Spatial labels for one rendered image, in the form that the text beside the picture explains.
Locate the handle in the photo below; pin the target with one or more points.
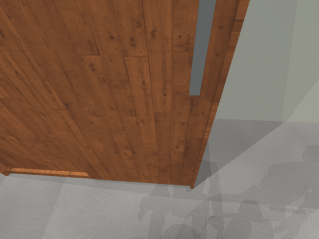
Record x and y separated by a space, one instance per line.
205 16

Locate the wardrobe door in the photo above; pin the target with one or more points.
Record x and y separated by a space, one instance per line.
111 80
25 141

